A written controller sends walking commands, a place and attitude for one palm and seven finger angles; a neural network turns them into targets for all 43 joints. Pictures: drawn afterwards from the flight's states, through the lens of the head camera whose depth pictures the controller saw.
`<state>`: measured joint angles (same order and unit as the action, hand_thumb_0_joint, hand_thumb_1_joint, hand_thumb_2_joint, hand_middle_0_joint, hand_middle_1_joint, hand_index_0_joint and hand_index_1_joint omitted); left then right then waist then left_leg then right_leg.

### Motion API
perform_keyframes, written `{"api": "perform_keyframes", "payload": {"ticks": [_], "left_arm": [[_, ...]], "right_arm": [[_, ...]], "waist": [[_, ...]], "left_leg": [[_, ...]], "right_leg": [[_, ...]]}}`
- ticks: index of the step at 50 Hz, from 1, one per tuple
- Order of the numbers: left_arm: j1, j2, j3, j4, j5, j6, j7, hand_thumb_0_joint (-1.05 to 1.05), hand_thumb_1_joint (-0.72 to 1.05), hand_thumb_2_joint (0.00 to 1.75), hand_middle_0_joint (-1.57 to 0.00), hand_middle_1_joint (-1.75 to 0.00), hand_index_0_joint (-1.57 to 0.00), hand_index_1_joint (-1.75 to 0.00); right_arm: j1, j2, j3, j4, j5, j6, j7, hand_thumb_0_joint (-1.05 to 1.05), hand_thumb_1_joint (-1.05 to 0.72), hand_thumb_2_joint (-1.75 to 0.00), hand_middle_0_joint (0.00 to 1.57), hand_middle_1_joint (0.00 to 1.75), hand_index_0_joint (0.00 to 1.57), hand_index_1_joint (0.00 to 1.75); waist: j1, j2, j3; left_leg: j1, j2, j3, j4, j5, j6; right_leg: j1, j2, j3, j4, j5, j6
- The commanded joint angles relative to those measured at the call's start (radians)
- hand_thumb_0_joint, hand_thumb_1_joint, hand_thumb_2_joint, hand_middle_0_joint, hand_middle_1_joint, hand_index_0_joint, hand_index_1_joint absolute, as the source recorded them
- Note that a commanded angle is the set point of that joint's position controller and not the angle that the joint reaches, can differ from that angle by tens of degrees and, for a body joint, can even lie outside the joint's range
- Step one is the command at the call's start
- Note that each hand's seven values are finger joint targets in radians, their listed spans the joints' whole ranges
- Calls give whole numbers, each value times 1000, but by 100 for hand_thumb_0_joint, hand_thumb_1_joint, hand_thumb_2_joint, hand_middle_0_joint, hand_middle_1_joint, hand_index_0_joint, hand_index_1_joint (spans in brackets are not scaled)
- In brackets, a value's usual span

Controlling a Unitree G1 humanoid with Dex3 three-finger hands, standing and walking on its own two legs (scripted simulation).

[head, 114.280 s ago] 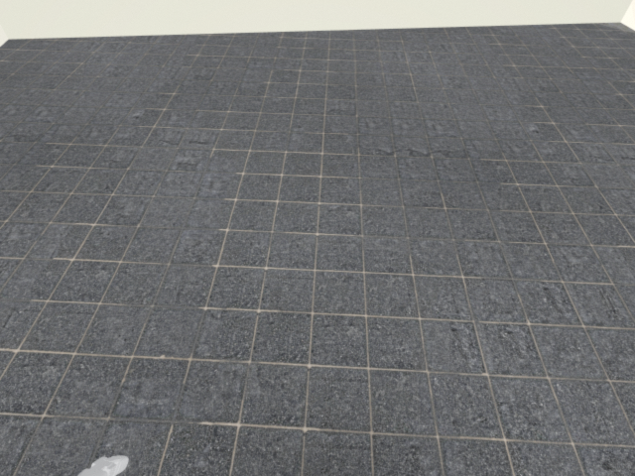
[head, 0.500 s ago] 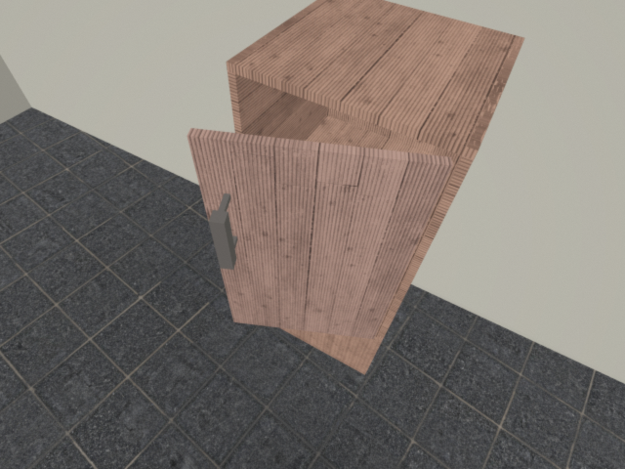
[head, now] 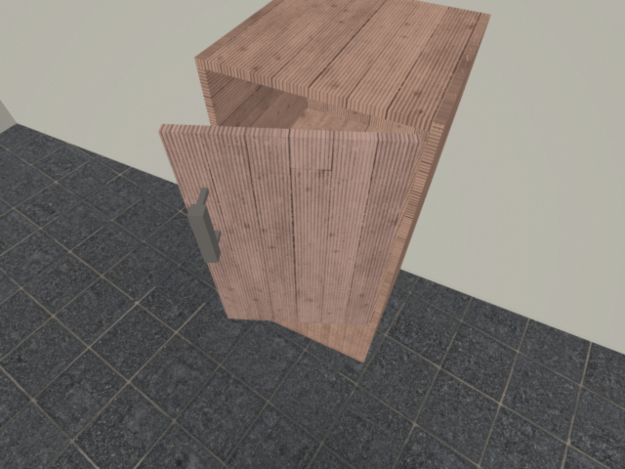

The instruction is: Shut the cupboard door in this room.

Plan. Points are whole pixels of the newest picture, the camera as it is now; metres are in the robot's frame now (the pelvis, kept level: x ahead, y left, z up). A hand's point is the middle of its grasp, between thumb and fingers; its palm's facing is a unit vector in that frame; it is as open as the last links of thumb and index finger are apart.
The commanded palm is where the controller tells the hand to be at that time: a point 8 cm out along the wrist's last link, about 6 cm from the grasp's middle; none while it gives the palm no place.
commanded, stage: come to a stop and stand still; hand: left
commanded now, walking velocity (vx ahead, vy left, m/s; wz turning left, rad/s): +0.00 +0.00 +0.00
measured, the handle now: (208, 225) +0.48 +0.21 -0.03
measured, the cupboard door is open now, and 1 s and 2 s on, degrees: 23 23 23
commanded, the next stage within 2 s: look again from close up in 0.54 s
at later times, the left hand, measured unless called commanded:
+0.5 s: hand out of the picture -0.04 +0.25 -0.16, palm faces -0.01 -0.97 -0.24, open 7.4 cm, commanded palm none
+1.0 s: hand out of the picture -0.03 +0.19 -0.16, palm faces -0.01 -0.98 -0.18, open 7.4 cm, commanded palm none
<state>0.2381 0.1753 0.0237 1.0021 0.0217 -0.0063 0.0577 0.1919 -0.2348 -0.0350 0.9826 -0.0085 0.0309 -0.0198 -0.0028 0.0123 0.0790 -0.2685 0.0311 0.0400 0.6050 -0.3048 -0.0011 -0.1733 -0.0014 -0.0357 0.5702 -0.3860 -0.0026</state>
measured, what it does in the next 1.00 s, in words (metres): stands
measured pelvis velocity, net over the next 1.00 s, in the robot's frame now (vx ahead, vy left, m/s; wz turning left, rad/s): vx -0.03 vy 0.02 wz -0.01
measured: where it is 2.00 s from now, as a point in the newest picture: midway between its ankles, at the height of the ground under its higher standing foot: outside the picture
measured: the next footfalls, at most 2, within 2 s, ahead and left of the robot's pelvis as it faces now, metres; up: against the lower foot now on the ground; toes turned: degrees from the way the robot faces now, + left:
none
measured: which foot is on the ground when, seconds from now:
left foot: down 0.00-1.00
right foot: down 0.00-1.00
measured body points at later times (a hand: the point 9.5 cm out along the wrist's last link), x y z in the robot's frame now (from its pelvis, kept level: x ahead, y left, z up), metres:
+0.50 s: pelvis -0.04 +0.05 +0.01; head -0.02 +0.05 +0.46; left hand -0.04 +0.30 -0.14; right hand -0.02 -0.18 -0.15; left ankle +0.00 +0.12 -0.73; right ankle -0.05 -0.11 -0.73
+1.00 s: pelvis -0.03 +0.02 +0.01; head -0.02 +0.02 +0.46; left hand -0.03 +0.24 -0.15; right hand +0.00 -0.21 -0.15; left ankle +0.00 +0.12 -0.73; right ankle -0.05 -0.12 -0.73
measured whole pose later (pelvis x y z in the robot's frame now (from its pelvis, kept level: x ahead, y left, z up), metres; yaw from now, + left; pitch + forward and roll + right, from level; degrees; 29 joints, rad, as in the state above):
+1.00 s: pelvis -0.03 +0.02 +0.01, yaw -1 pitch +0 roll +0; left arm 0.28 0.15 -0.03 1.10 0.02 -0.01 0.03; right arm 0.23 -0.18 0.01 1.10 0.00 -0.02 -0.02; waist 0.01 -0.01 0.04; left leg -0.24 -0.02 0.08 0.44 -0.20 0.04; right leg -0.18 -0.03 0.04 0.47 -0.28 0.03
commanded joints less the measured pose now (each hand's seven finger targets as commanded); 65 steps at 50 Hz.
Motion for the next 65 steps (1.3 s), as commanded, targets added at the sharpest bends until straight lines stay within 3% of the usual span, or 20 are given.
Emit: {"api": "perform_keyframes", "payload": {"ticks": [1,2,3,4,5,7,9,10,15,17,22,27,39,63,65], "left_arm": [[64,188,26,-111,-1,-30,14,0,90,90,-20,-30,-20,-30],[57,179,17,-113,-9,-19,9,0,90,90,-20,-30,-20,-30],[65,149,9,-107,-11,-5,8,0,90,90,-20,-30,-20,-30],[76,128,0,-100,-10,4,4,0,90,90,-20,-30,-20,-30],[81,120,-6,-95,-8,9,0,0,90,90,-20,-30,-20,-30],[80,128,-13,-88,-6,10,-8,0,90,90,-20,-30,-20,-30],[53,136,-14,-85,-8,14,-14,0,90,90,-20,-30,-20,-30],[46,132,-13,-87,-5,19,-15,0,90,90,-20,-30,-20,-30],[78,126,-17,-66,1,23,-24,0,90,90,-20,-30,-20,-30],[95,126,-19,-52,1,16,-26,0,90,90,-20,-30,-20,-30],[109,120,-25,-19,0,8,-26,0,90,90,-20,-30,-20,-30],[117,118,-31,20,-3,-4,-25,0,90,90,-20,-30,-20,-30],[129,100,-35,79,-4,-12,-20,0,90,90,-20,-30,-20,-30],[78,115,-25,65,-9,-20,-20,0,90,90,-20,-30,-20,-30],[94,103,-23,71,-6,-15,-24,0,90,90,-20,-30,-20,-30]], "right_arm": [[107,-50,-5,-88,-3,-48,6,0,-90,-90,20,30,20,30],[111,-66,-4,-88,-4,-47,4,0,-90,-90,20,30,20,30],[90,-83,0,-94,-3,-44,-2,0,-90,-90,20,30,20,30],[63,-90,3,-105,-1,-43,-4,0,-90,-90,20,30,20,30],[48,-90,6,-113,-1,-43,-5,0,-90,-90,20,30,20,30],[43,-78,13,-108,-2,-46,-1,0,-90,-90,20,30,20,30],[53,-87,10,-97,-3,-43,3,0,-90,-90,20,30,20,30],[58,-85,5,-93,-5,-42,5,0,-90,-90,20,30,20,30],[49,-108,3,-76,-9,-39,9,0,-90,-90,20,30,20,30],[50,-102,5,-64,-9,-42,8,0,-90,-90,20,30,20,30],[65,-97,9,-28,-5,-49,7,0,-90,-90,20,30,20,30],[78,-84,15,12,0,-57,5,0,-90,-90,20,30,20,30],[79,-59,19,70,5,-66,-1,0,-90,-90,20,30,20,30],[77,-44,25,106,2,-66,-6,0,-90,-90,20,30,20,30],[93,-37,28,114,-3,-60,-2,0,-90,-90,20,30,20,30]], "waist": [[-24,55,-158],[-18,134,-154],[1,174,-119],[19,142,-77],[25,97,-28],[23,50,-10],[8,7,-5],[2,5,14],[18,22,12],[20,23,-32],[16,23,-39],[8,-8,-42],[4,-26,-41],[7,-37,-55],[10,-34,-44]], "left_leg": [[58,27,-4,-62,300,38],[90,74,-73,-66,476,68],[72,129,-132,-111,543,100],[21,144,-150,-143,469,116],[-24,128,-155,-161,356,113],[-30,87,-135,-175,218,88],[-30,75,-132,-213,42,74],[-51,80,-152,-257,-66,74],[-101,106,-212,-373,-282,84],[-64,99,-201,-363,-244,83],[-20,98,-204,-374,-193,77],[26,82,-159,-337,-59,67],[81,69,-108,-286,97,54],[105,68,-79,-236,236,36],[89,59,-69,-229,92,37]], "right_leg": [[43,-160,116,84,869,-65],[-6,-105,67,93,590,-44],[-33,-54,29,66,268,-28],[-33,-28,19,29,81,-22],[-40,-28,29,-16,48,-25],[-50,-51,68,-74,98,-35],[-76,-52,71,-88,40,-28],[-93,-48,68,-90,-8,-26],[-81,-40,51,-75,-23,-23],[-72,-44,64,-90,-5,-27],[-88,-51,86,-115,29,-27],[-87,-74,112,-155,95,-27],[-90,-91,122,-181,164,-14],[-48,-95,134,-195,263,-22],[-54,-88,128,-198,89,-30]]}}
